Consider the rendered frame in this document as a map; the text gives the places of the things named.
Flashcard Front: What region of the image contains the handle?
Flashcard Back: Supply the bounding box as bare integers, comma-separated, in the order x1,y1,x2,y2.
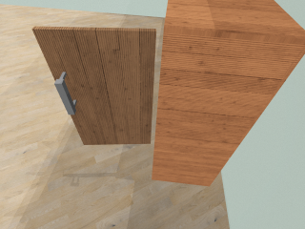
54,72,77,115

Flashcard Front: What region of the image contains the cupboard door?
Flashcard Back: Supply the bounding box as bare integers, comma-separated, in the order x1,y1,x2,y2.
32,26,156,145

